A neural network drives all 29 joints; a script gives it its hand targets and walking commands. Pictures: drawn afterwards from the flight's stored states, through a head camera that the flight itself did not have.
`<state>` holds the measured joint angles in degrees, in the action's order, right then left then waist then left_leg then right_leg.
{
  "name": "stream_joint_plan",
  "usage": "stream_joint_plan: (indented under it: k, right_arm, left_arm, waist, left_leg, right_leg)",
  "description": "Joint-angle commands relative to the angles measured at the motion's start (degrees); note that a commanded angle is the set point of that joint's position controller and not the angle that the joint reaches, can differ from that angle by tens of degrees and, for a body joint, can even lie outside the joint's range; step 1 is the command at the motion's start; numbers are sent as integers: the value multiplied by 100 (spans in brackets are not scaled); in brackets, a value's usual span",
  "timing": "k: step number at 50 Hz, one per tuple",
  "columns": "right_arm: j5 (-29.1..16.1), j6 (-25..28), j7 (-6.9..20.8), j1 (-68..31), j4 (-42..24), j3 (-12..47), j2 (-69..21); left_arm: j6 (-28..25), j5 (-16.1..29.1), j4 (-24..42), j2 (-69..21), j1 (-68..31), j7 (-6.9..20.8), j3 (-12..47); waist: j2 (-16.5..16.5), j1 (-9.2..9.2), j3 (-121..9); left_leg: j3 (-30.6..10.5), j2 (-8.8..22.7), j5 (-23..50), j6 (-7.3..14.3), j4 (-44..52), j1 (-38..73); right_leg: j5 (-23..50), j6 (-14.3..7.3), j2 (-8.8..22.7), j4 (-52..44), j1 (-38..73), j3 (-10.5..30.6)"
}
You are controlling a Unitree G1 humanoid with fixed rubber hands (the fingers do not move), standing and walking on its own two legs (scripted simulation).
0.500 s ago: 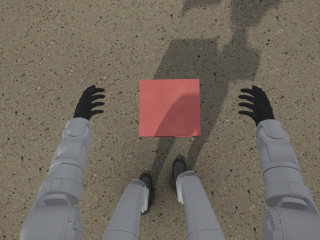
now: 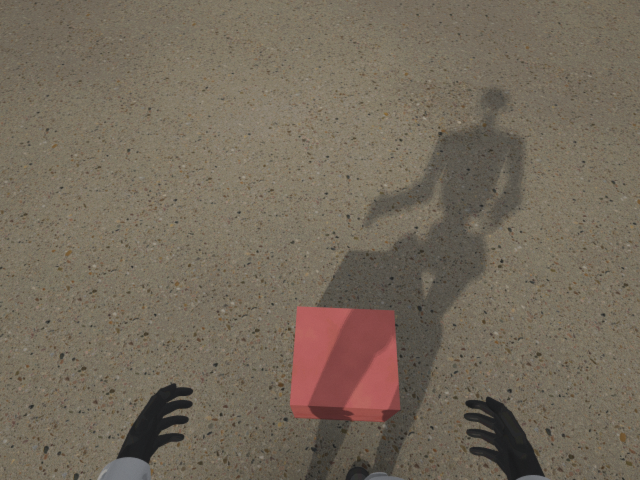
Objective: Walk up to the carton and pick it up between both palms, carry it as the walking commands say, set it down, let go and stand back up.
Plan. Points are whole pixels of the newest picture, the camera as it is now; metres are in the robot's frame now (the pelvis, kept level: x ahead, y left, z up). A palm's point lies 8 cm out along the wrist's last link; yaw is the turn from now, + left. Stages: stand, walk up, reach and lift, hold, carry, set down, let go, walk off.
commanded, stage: let go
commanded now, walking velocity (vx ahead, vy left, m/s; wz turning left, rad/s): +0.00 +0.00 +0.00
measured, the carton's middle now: (342, 366) +0.40 -0.05 -0.64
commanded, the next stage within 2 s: stand in 0.46 s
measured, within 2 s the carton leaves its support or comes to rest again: neither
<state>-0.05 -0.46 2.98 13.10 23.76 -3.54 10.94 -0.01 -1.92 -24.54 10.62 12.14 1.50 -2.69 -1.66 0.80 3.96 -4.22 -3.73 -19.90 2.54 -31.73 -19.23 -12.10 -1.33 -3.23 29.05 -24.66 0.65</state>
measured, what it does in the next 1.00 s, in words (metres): stands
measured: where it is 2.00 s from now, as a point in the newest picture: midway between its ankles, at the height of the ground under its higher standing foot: outside the picture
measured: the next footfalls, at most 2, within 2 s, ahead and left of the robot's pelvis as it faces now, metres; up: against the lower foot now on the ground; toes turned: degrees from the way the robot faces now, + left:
none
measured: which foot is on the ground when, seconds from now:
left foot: down 0.00-1.00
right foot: down 0.00-1.00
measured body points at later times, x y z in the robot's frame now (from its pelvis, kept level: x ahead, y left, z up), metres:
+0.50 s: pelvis +0.00 -0.01 +0.00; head +0.00 -0.02 +0.45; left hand +0.17 +0.23 -0.08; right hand +0.15 -0.25 -0.09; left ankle -0.05 +0.09 -0.73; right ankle +0.02 -0.10 -0.73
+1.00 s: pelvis +0.00 -0.02 +0.00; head -0.05 -0.04 +0.45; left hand +0.09 +0.28 -0.10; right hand +0.12 -0.30 -0.11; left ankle -0.05 +0.09 -0.73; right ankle +0.02 -0.10 -0.73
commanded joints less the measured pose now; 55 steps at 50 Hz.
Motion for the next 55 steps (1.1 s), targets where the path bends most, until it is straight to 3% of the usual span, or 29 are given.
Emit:
stream_joint_plan:
  k: [1, 3, 5, 6, 14, 15, 16, 17, 19, 22, 23, 24, 25, 27, 28, 29, 30, 31, 33, 34, 35, 37, 38, 44, 47, 48, 50, 53, 55]
  right_arm:
    - [54, 148, -2, -228, -934, -230, 756]
    - [35, 30, 29, -219, -1042, -231, 854]
    - [-30, -82, 101, -269, -1058, -210, 850]
    - [76, -227, 73, 2, -703, -246, 850]
    - [176, -633, 59, -564, -867, -244, 861]
    - [143, -703, 93, -347, -714, -105, 805]
    - [240, -732, 73, -139, -807, -185, 878]
    - [207, -709, 65, -482, -1000, -268, 890]
    - [171, -692, 83, -375, -777, -164, 863]
    - [225, -793, -32, -282, -883, -321, 906]
    - [10, -463, -286, -365, -123, -347, 1541]
    - [39, -396, -357, -340, 12, -357, 1413]
    - [0, -258, -373, -196, 130, -377, 1578]
    - [165, -57, -327, -165, 377, -302, 1340]
    - [205, 9, -333, 24, 484, -269, 1232]
    - [240, 52, -369, 37, 588, -237, 1236]
    - [198, 94, -342, 94, 648, -270, 1271]
    - [210, 161, -353, 9, 758, -247, 1374]
    - [176, 158, -396, 176, 822, -209, 1350]
    - [211, 163, -438, 65, 899, -239, 1497]
    - [235, 183, -409, -48, 943, -212, 1449]
    - [205, 222, -400, -51, 1032, -250, 1627]
    - [204, 220, -419, 54, 1115, -157, 1421]
    - [215, 252, -481, 199, 1423, -128, 1678]
    - [232, 285, -478, 162, 1564, -68, 1681]
    - [210, 304, -472, 169, 1579, -93, 1763]
    - [206, 300, -445, 135, 1743, -99, 1844]
    - [205, 342, -478, 75, 1790, -46, 1780]
    - [175, 282, -460, 57, 1925, -33, 1823]
  left_arm:
    - [-152, 67, 896, 636, -297, 11, -137]
    - [-42, -85, 1073, 744, -345, 50, -239]
    - [78, -44, 922, 680, -187, 53, -200]
    - [173, 21, 957, 565, -230, 86, -203]
    - [511, 55, 800, 709, -712, 165, -109]
    - [612, -110, 533, 670, -292, 159, -229]
    - [624, -159, 720, 592, -275, 164, -246]
    - [603, -177, 764, 746, -371, 175, -288]
    - [608, -79, 629, 591, -205, 147, -146]
    - [576, -46, 383, 689, -25, 124, -181]
    - [367, -2, -364, 1463, -127, -68, -614]
    - [276, -49, -524, 1707, -48, -169, -599]
    - [259, -62, -619, 1835, -191, -198, -657]
    - [95, -75, -766, 1424, -268, -225, -405]
    - [53, -96, -819, 1344, -516, -225, -352]
    - [-71, -20, -960, 1191, -529, -220, -360]
    - [-114, -62, -1074, 1401, -441, -230, -333]
    - [-101, -38, -1184, 1416, -464, -243, -402]
    - [-180, -104, -1289, 1476, -536, -238, -432]
    - [-246, -34, -1391, 1273, -559, -215, -329]
    - [-260, -65, -1468, 1407, -558, -241, -381]
    - [-186, -38, -1696, 1565, -478, -237, -381]
    - [-269, 22, -1667, 1639, -518, -240, -468]
    - [-304, 28, -2176, 1856, -341, -263, -392]
    - [-293, -66, -2297, 1825, -427, -245, -410]
    - [-281, -26, -2314, 1821, -578, -253, -384]
    - [-283, 18, -2427, 1778, -402, -262, -345]
    - [-300, 43, -2512, 1762, -491, -209, -312]
    - [-332, 68, -2672, 1898, -473, -216, -343]
  waist:
    - [98, 39, -1332]
    - [-421, 41, -1001]
    - [-411, -92, -714]
    - [-353, 130, -508]
    - [127, 134, 171]
    - [60, -70, 186]
    - [-145, 113, 16]
    - [124, -73, -115]
    - [-93, -80, -123]
    - [595, -159, -167]
    - [-152, -308, -1238]
    - [340, -305, -1539]
    - [352, -174, -1625]
    - [-107, -204, -1046]
    - [426, -35, -833]
    - [-225, -41, -786]
    - [69, 4, -847]
    - [-306, -84, -900]
    - [337, -19, -758]
    - [261, 45, -932]
    - [220, -122, -567]
    - [-39, -51, -604]
    - [181, -190, -731]
    - [66, -165, -841]
    - [452, -214, -568]
    - [429, -79, -478]
    - [201, -238, -344]
    - [56, -155, -326]
    - [256, -209, -410]
  left_leg:
    - [-223, 628, 1947, -332, 799, -442]
    - [-260, 737, 1311, -313, 1072, -349]
    - [-290, 787, 1006, -299, 1311, -705]
    - [-268, 796, 888, -284, 1362, -653]
    - [-191, 751, -206, 29, 1759, -1081]
    - [-76, 641, -153, 11, 1735, -975]
    - [-150, 684, 355, -26, 1606, -905]
    - [-198, 709, 651, -53, 1582, -731]
    - [-98, 628, 1250, -175, 1419, -418]
    - [57, 552, 1460, -51, 1309, -280]
    - [-146, 248, 1530, -359, 543, 54]
    - [-224, 303, 961, -394, 558, 408]
    - [-369, 428, 875, -412, 517, 687]
    - [-457, 414, 618, -314, 616, 598]
    - [-496, 443, 487, -277, 645, 564]
    - [-567, 539, 914, -360, 714, 401]
    - [-600, 574, 1169, -268, 726, 585]
    - [-562, 600, 1559, -327, 596, 534]
    - [-681, 654, 1635, -229, 704, 486]
    - [-774, 707, 1932, -197, 688, 627]
    - [-731, 625, 1488, -137, 711, 381]
    - [-717, 627, 1388, -123, 768, 553]
    - [-734, 644, 1279, -106, 836, 389]
    - [-768, 697, 1574, -84, 935, 610]
    - [-785, 592, 1015, -68, 939, 408]
    - [-845, 642, 1104, -36, 1048, 406]
    - [-853, 658, 914, -4, 1041, 439]
    - [-887, 639, 852, 21, 1109, 443]
    - [-864, 656, 765, -26, 1096, 313]
  right_leg:
    - [1612, 115, 206, 78, 2834, 248]
    - [1179, 111, 231, 99, 2988, 154]
    - [1141, 144, 146, 62, 3318, 80]
    - [1217, 105, 148, 64, 3415, 174]
    - [884, 251, 66, 113, 3958, -27]
    - [770, 259, 126, 11, 3988, 0]
    - [1223, 166, 168, 102, 4134, 121]
    - [1271, 169, 130, 99, 4126, 78]
    - [1285, 200, 115, -13, 3726, 75]
    - [1678, 168, 160, -139, 3858, 170]
    - [1646, 59, 647, -118, 2739, 476]
    - [927, 17, 828, -161, 2544, 681]
    - [582, -134, 865, -200, 2417, 755]
    - [137, -91, 734, -462, 1605, 738]
    - [-33, -46, 775, -594, 1438, 768]
    - [495, -131, 769, -434, 1537, 711]
    - [859, -99, 785, -387, 1620, 719]
    - [1158, -122, 820, -403, 1625, 784]
    - [1280, -155, 838, -373, 1682, 628]
    - [1283, -172, 758, -298, 1631, 739]
    - [1204, -190, 802, -363, 1548, 654]
    - [995, -244, 933, -546, 1473, 826]
    - [824, -163, 889, -527, 1751, 767]
    - [1374, -176, 852, -487, 1830, 842]
    - [768, -172, 874, -651, 1708, 837]
    - [769, -260, 873, -554, 1610, 833]
    - [566, -191, 900, -762, 1503, 887]
    - [415, -188, 918, -812, 1534, 927]
    - [382, -154, 814, -870, 1713, 828]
